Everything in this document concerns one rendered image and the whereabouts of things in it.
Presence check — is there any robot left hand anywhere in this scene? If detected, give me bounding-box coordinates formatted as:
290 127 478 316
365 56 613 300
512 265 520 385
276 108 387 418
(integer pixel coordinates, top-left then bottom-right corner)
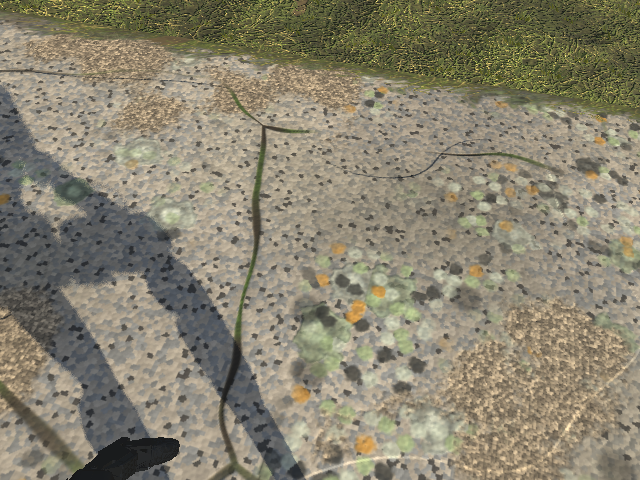
66 437 180 480

